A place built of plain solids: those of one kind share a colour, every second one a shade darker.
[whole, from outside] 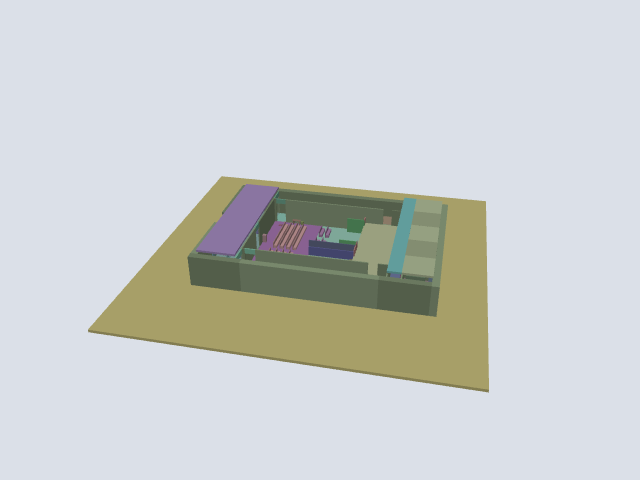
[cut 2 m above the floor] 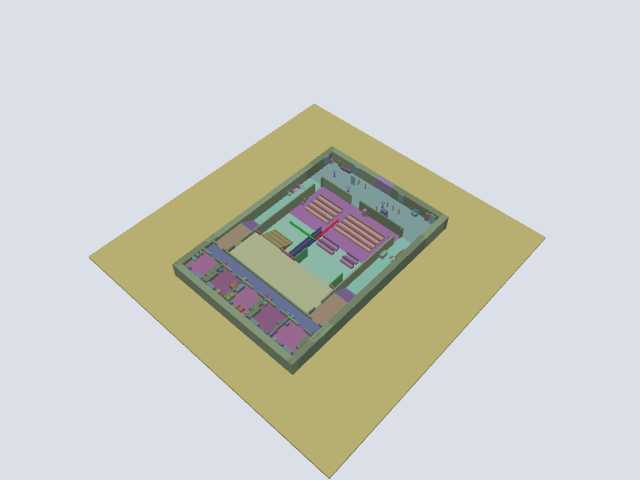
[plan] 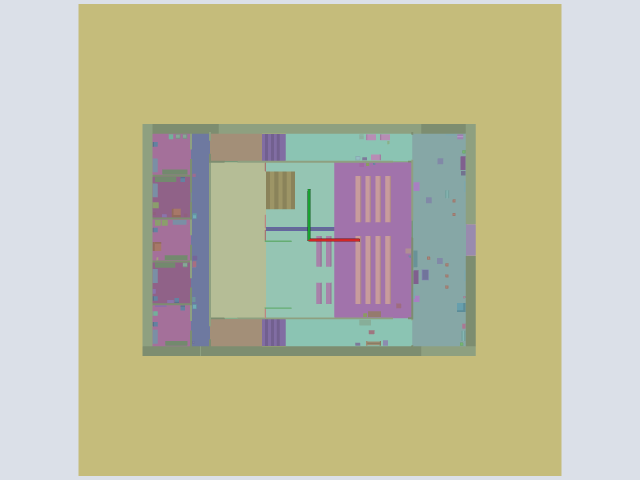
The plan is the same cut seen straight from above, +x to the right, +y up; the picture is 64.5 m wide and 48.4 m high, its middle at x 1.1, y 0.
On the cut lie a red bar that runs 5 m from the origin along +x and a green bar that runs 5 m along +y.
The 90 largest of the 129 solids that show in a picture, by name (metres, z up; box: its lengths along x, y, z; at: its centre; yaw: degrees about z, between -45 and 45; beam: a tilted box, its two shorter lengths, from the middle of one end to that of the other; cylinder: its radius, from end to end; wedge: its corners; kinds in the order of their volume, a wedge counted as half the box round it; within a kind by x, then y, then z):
{
 "ground_under_all_1": {"box": [48.7, 47.61, 0.4], "at": [1.1, 0.0, -0.75]},
 "wall_1": {"box": [1.0, 6.12, 4.62], "at": [-16.3, -8.64, 1.71]},
 "wall_2": {"box": [1.0, 6.12, 4.62], "at": [-16.3, -4.32, 1.71]},
 "wall_3": {"box": [1.0, 6.12, 4.62], "at": [-16.3, 0.0, 1.71]},
 "wall_4": {"box": [1.0, 6.12, 4.62], "at": [-16.3, 4.32, 1.71]},
 "wall_5": {"box": [1.0, 6.12, 4.62], "at": [-16.3, 8.64, 1.71]},
 "wall_6": {"box": [5.8, 1.0, 4.62], "at": [-13.9, -11.2, 1.71]},
 "wall_7": {"box": [4.2, 0.2, 4.62], "at": [-13.9, -6.48, 1.71]},
 "wall_8": {"box": [4.2, 0.2, 4.62], "at": [-13.9, -2.16, 1.71]},
 "wall_9": {"box": [4.2, 0.2, 4.62], "at": [-13.9, 2.16, 1.71]},
 "wall_10": {"box": [4.2, 0.2, 4.62], "at": [-13.9, 6.48, 1.71]},
 "wall_11": {"box": [5.8, 1.0, 4.62], "at": [-13.9, 11.2, 1.71]},
 "wall_12": {"box": [0.2, 3.37, 4.62], "at": [-11.9, 6.48, 1.71]},
 "wall_13": {"box": [3.7, 1.0, 4.62], "at": [-10.95, -11.2, 1.71]},
 "wall_14": {"box": [3.7, 1.0, 4.62], "at": [-10.95, 11.2, 1.71]},
 "wall_15": {"box": [0.2, 16.0, 4.62], "at": [-10.0, 0.0, 1.71]},
 "wall_16": {"box": [1.6, 0.2, 4.62], "at": [-9.3, -7.9, 1.71]},
 "wall_17": {"box": [1.6, 0.2, 4.62], "at": [-9.3, 7.9, 1.71]},
 "wall_18": {"box": [22.2, 1.0, 4.62], "at": [0.2, -11.2, 1.71]},
 "wall_19": {"box": [22.2, 1.0, 4.62], "at": [0.2, 11.2, 1.71]},
 "wall_20": {"box": [15.67, 0.2, 4.62], "at": [0.63, -7.9, 1.71]},
 "wall_21": {"box": [15.67, 0.2, 4.62], "at": [0.63, 7.9, 1.71]},
 "wall_22": {"box": [0.2, 8.35, 4.62], "at": [10.4, -3.92, 1.71]},
 "wall_23": {"box": [0.2, 8.25, 4.62], "at": [10.4, -3.88, 1.71]},
 "wall_24": {"box": [0.2, 6.05, 4.62], "at": [10.4, 4.98, 1.71]},
 "wall_25": {"box": [7.3, 1.0, 4.62], "at": [13.15, -11.2, 1.71]},
 "wall_26": {"box": [7.3, 1.0, 4.62], "at": [13.15, 11.2, 1.71]},
 "wall_27": {"box": [1.0, 10.1, 4.62], "at": [16.3, -6.65, 1.71]},
 "wall_28": {"box": [1.0, 10.1, 4.62], "at": [16.3, 6.65, 1.71]},
 "floor_stage_1": {"box": [5.65, 15.8, 2.01], "at": [-7.17, 0.0, 0.41]},
 "floor_dressing_1": {"box": [4.0, 4.32, 2.01], "at": [-13.9, -8.64, 0.41]},
 "floor_dressing_2": {"box": [4.0, 4.32, 2.01], "at": [-13.9, -4.32, 0.41]},
 "floor_dressing_3": {"box": [4.0, 4.32, 2.01], "at": [-13.9, 0.0, 0.41]},
 "floor_dressing_4": {"box": [4.0, 4.32, 2.01], "at": [-13.9, 4.32, 0.41]},
 "floor_dressing_5": {"box": [4.0, 4.32, 2.01], "at": [-13.9, 8.64, 0.41]},
 "floor_back_corridor_1": {"box": [1.9, 21.6, 2.01], "at": [-10.95, 0.0, 0.41]},
 "floor_parterre_1": {"box": [7.86, 15.8, 0.6], "at": [6.47, 0.0, -0.3]},
 "floor_foyer_1": {"box": [5.5, 21.6, 0.6], "at": [13.15, 0.0, -0.3]},
 "floor_lift_1": {"box": [6.89, 8.8, 0.6], "at": [-0.91, -3.5, -0.3]},
 "floor_lift_2": {"box": [6.89, 6.6, 0.6], "at": [-0.91, 4.6, -0.3]},
 "floor_walk_1": {"box": [5.25, 2.9, 2.01], "at": [-7.38, -9.35, 0.41]},
 "floor_walk_2": {"box": [5.25, 2.9, 2.01], "at": [-7.38, 9.35, 0.41]},
 "floor_promenade_1": {"box": [12.75, 2.9, 0.6], "at": [4.03, -9.35, -0.3]},
 "floor_promenade_2": {"box": [12.75, 2.9, 0.6], "at": [4.03, 9.35, -0.3]},
 "ceil_foyer_1": {"box": [5.5, 21.6, 0.3], "at": [13.15, 0.0, 4.55]},
 "ceil_dressing_1": {"box": [4.0, 4.32, 0.3], "at": [-13.9, -8.64, 4.81]},
 "ceil_dressing_2": {"box": [4.0, 4.32, 0.3], "at": [-13.9, -4.32, 4.81]},
 "ceil_dressing_3": {"box": [4.0, 4.32, 0.3], "at": [-13.9, 0.0, 4.81]},
 "ceil_dressing_4": {"box": [4.0, 4.32, 0.3], "at": [-13.9, 4.32, 4.81]},
 "ceil_dressing_5": {"box": [4.0, 4.32, 0.3], "at": [-13.9, 8.64, 4.81]},
 "tread_walk_1": {"box": [0.3, 2.7, 2.01], "at": [-4.6, -9.35, 0.41]},
 "tread_walk_2": {"box": [0.3, 2.7, 2.01], "at": [-4.6, 9.35, 0.41]},
 "tread_walk_3": {"box": [0.3, 2.7, 1.83], "at": [-4.3, -9.35, 0.32]},
 "tread_walk_4": {"box": [0.3, 2.7, 1.83], "at": [-4.3, 9.35, 0.32]},
 "tread_walk_5": {"box": [0.3, 2.7, 1.66], "at": [-4.0, -9.35, 0.23]},
 "tread_walk_6": {"box": [0.3, 2.7, 1.66], "at": [-4.0, 9.35, 0.23]},
 "tread_walk_7": {"box": [0.3, 2.7, 1.48], "at": [-3.7, -9.35, 0.14]},
 "tread_walk_8": {"box": [0.3, 2.7, 1.48], "at": [-3.7, 9.35, 0.14]},
 "tread_walk_9": {"box": [0.3, 2.7, 1.3], "at": [-3.4, -9.35, 0.05]},
 "tread_walk_10": {"box": [0.3, 2.7, 1.3], "at": [-3.4, 9.35, 0.05]},
 "tread_walk_11": {"box": [0.3, 2.7, 1.13], "at": [-3.1, -9.35, -0.04]},
 "tread_walk_12": {"box": [0.3, 2.7, 1.13], "at": [-3.1, 9.35, -0.04]},
 "tread_1": {"box": [0.42, 3.8, 1.83], "at": [-4.14, 5.0, 0.32]},
 "tread_2": {"box": [0.42, 3.8, 1.66], "at": [-3.72, 5.0, 0.23]},
 "tread_3": {"box": [0.42, 3.8, 1.48], "at": [-3.3, 5.0, 0.14]},
 "tread_4": {"box": [0.42, 3.8, 1.3], "at": [-2.88, 5.0, 0.05]},
 "tread_5": {"box": [0.42, 3.8, 1.13], "at": [-2.46, 5.0, -0.04]},
 "tread_6": {"box": [0.42, 3.8, 0.95], "at": [-2.04, 5.0, -0.12]},
 "tread_7": {"box": [0.42, 3.8, 0.78], "at": [-1.62, 5.0, -0.21]},
 "ceil_back_corridor_1": {"box": [1.9, 21.6, 0.3], "at": [-10.95, 0.0, 4.81]},
 "door_leaf_1": {"box": [0.97, 3.2, 3.87], "at": [16.32, 0.0, 1.33]},
 "seats_parterre_1": {"box": [0.44, 6.85, 0.45], "at": [4.91, -3.02, 0.22]},
 "seats_parterre_2": {"box": [0.44, 4.65, 0.45], "at": [4.91, 4.12, 0.22]},
 "seats_parterre_3": {"box": [0.44, 6.85, 0.45], "at": [5.91, -3.02, 0.22]},
 "seats_parterre_4": {"box": [0.44, 4.65, 0.45], "at": [5.91, 4.12, 0.22]},
 "seats_parterre_5": {"box": [0.44, 6.85, 0.45], "at": [6.91, -3.02, 0.22]},
 "seats_parterre_6": {"box": [0.44, 4.65, 0.45], "at": [6.91, 4.12, 0.22]},
 "seats_parterre_7": {"box": [0.44, 6.85, 0.45], "at": [7.91, -3.02, 0.22]},
 "seats_parterre_8": {"box": [0.44, 4.65, 0.45], "at": [7.91, 4.12, 0.22]},
 "costume_rail_dressing_1": {"box": [0.5, 1.4, 1.66], "at": [-15.52, -9.75, 2.23]},
 "costume_rail_dressing_2": {"box": [0.5, 1.4, 1.66], "at": [-15.52, -3.63, 2.23]},
 "costume_rail_dressing_3": {"box": [0.5, 1.4, 1.66], "at": [-15.52, 5.01, 2.23]},
 "costume_rail_dressing_4": {"box": [0.5, 1.4, 1.66], "at": [-15.52, 7.53, 2.23]},
 "costume_rail_dressing_5": {"box": [1.4, 0.5, 1.66], "at": [-13.05, 1.78, 2.23]},
 "floor_tongue_1": {"box": [6.89, 0.4, 2.01], "at": [-0.91, 1.1, 0.41]},
 "rail_tongue_1": {"box": [6.89, 0.12, 3.06], "at": [-0.91, 1.1, 0.93]},
 "wall_cheek_1": {"box": [2.73, 0.14, 2.96], "at": [-3.1, -6.87, 0.88]},
 "wall_cheek_2": {"box": [2.73, 0.14, 2.96], "at": [-3.1, -0.13, 0.88]},
 "dressing_table_dressing_1": {"box": [2.55, 0.5, 0.77], "at": [-13.53, 6.86, 1.79]},
 "dressing_table_dressing_2": {"box": [2.3, 0.5, 0.77], "at": [-13.4, -1.78, 1.79]}
}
